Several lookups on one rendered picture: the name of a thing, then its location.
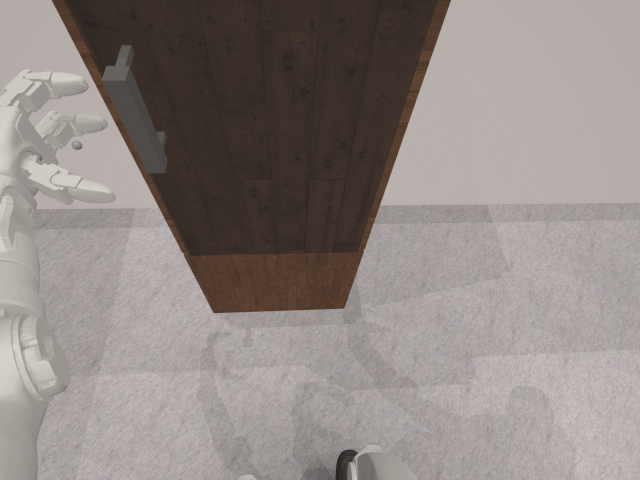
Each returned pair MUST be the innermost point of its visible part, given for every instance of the left robot hand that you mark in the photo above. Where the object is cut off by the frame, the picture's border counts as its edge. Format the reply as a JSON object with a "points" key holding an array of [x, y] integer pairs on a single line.
{"points": [[25, 94]]}

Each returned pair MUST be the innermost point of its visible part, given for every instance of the robot right shin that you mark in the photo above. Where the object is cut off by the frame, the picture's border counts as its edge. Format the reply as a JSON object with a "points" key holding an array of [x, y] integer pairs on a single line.
{"points": [[369, 448]]}

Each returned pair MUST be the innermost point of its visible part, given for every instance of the robot left upper arm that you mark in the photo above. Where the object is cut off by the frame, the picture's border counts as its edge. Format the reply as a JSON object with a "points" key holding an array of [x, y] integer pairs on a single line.
{"points": [[33, 369]]}

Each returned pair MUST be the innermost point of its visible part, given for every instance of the handle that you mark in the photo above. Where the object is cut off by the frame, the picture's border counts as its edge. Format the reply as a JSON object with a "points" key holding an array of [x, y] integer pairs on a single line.
{"points": [[129, 104]]}

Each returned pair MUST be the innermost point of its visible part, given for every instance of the cupboard door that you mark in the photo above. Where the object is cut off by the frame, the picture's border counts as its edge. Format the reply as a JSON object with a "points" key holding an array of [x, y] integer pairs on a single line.
{"points": [[279, 115]]}

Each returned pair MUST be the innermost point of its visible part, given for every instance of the left robot forearm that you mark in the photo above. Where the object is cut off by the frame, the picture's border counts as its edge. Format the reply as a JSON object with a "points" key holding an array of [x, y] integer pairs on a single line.
{"points": [[19, 257]]}

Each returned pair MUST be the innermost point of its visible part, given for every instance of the right robot thigh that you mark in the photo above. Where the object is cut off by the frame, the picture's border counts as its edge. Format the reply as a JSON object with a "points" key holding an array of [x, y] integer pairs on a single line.
{"points": [[378, 466]]}

